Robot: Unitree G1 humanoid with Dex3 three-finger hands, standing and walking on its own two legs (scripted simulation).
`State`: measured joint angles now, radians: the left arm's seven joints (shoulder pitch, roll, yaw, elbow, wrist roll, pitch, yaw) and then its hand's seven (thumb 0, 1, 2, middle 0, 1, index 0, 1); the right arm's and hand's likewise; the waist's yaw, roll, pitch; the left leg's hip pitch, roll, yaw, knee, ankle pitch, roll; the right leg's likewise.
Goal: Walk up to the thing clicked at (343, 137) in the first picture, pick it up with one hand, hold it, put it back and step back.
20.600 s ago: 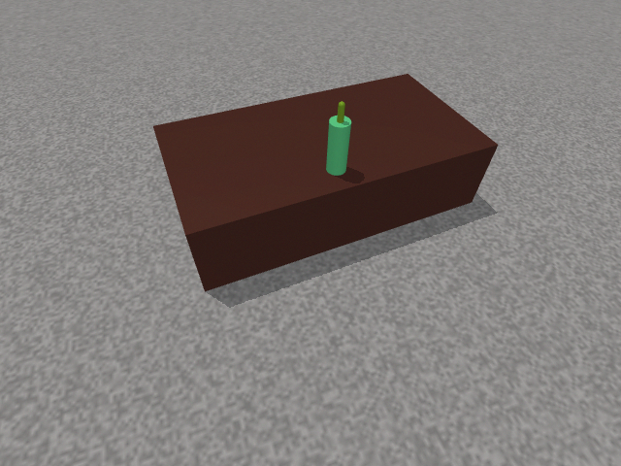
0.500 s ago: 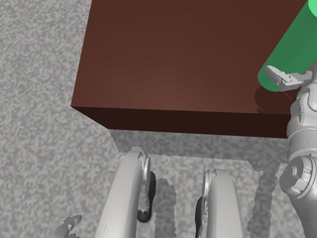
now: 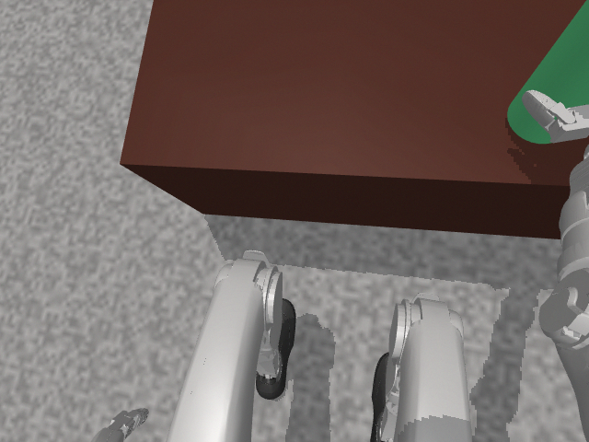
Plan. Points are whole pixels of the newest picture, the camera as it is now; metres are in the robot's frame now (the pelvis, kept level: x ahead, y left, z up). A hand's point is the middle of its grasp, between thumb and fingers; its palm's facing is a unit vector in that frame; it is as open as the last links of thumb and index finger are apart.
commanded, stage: lower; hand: right
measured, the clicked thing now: out of the picture +0.57 -0.21 +0.05
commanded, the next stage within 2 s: loosen in 0.16 s
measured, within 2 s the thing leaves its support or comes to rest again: rests again in 1.28 s
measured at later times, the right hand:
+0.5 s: hand (582, 82) +0.57 -0.22 -0.02, palm faces +0.26 +0.97 -0.04, open 10.8 cm
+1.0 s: hand out of the picture +0.58 -0.23 -0.01, palm faces +0.25 +0.97 -0.03, open 16.3 cm
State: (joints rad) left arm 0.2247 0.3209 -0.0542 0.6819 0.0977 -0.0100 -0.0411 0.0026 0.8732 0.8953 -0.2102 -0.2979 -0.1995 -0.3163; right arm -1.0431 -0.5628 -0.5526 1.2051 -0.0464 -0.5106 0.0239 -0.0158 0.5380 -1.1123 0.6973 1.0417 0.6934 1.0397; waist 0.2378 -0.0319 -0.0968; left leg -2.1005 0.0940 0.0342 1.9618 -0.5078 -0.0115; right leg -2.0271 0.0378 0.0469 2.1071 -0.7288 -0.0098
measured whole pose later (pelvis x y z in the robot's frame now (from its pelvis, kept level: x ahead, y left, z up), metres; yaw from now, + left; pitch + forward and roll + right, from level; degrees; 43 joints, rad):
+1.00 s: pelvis -0.01 +0.00 -0.02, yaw +0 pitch +37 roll +5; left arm 0.24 0.33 -0.08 0.62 0.09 0.05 -0.05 0.00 0.89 0.87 -0.21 -0.30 -0.21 -0.31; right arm -1.12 -0.62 -0.54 1.19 -0.06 -0.48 0.04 -0.01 0.45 -0.09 0.25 0.15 0.23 0.15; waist 0.25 -0.03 -0.09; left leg -2.16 0.10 0.03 2.02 -0.50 -0.02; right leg -2.09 0.05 0.05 2.17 -0.72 -0.02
